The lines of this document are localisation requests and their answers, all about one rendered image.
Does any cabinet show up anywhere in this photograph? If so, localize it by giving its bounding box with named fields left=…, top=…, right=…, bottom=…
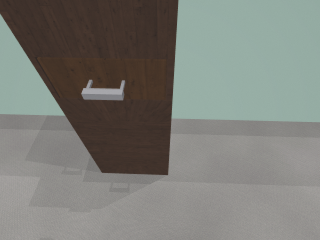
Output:
left=0, top=0, right=179, bottom=175

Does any handle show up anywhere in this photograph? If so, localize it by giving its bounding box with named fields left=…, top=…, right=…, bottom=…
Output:
left=81, top=79, right=126, bottom=101

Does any drawer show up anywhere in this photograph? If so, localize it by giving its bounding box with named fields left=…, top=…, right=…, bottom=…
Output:
left=37, top=57, right=167, bottom=100

